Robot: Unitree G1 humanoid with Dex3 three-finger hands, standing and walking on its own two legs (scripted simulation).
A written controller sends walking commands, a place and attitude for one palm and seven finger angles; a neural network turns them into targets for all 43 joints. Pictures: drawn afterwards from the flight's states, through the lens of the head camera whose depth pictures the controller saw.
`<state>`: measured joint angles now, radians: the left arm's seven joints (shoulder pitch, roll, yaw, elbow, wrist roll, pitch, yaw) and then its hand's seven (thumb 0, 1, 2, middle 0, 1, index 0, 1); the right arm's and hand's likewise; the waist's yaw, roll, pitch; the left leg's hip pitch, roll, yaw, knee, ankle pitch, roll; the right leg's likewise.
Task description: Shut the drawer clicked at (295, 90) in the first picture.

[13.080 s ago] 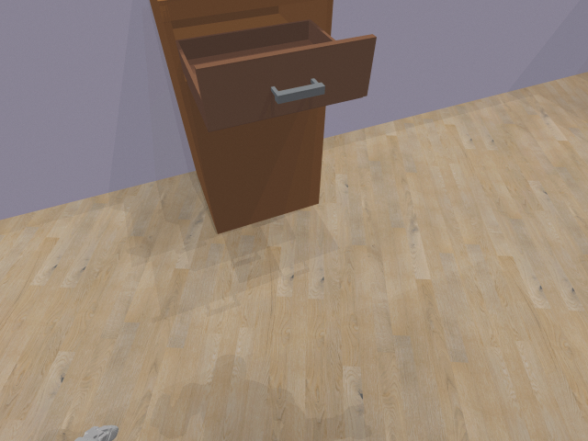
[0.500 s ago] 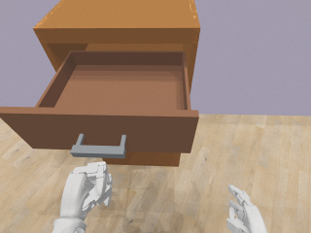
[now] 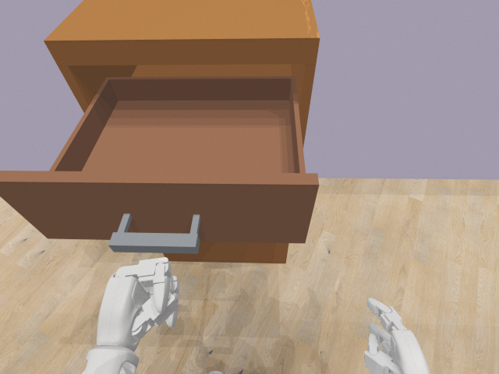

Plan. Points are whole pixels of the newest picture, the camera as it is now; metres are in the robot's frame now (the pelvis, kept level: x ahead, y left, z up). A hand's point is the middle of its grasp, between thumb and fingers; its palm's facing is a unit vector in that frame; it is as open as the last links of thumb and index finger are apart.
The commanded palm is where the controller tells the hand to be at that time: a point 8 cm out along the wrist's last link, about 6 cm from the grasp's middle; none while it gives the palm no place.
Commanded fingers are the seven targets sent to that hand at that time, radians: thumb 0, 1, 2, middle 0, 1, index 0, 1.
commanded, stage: push the drawer shut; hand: left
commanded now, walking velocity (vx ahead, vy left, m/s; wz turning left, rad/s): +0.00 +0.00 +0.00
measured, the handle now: (158, 231) +0.31 +0.15 +0.09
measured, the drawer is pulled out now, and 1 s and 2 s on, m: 0.29 0.22 0.08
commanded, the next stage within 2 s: none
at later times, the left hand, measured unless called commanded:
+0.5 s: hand (181, 276) +0.24 +0.11 +0.08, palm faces -0.03 -1.00 -0.03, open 3.1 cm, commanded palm +0.24 +0.16 +0.08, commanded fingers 0.00 0.90 0.90 -1.40 -1.60 -1.40 -1.60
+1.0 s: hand (188, 236) +0.30 +0.11 +0.08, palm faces -0.04 -1.00 -0.03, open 3.3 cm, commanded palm +0.29 +0.16 +0.08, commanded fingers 0.00 0.90 0.90 -1.40 -1.60 -1.40 -1.60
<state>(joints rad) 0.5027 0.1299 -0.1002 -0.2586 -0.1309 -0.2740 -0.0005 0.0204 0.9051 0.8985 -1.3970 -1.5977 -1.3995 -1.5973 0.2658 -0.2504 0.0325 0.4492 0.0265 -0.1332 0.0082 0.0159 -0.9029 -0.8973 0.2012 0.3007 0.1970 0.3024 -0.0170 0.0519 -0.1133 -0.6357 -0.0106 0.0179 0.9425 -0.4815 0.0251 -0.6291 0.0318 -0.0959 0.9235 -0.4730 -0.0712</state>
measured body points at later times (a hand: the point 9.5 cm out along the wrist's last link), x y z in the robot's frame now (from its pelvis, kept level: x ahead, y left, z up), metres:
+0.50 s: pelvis -0.01 +0.01 +0.00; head +0.03 -0.01 +0.45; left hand +0.24 +0.16 +0.08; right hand +0.17 -0.22 -0.08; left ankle -0.01 +0.10 -0.69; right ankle -0.01 -0.07 -0.69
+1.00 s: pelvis -0.01 +0.01 +0.01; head +0.02 +0.00 +0.46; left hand +0.30 +0.16 +0.08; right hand +0.14 -0.23 -0.08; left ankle -0.01 +0.10 -0.69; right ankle -0.01 -0.07 -0.69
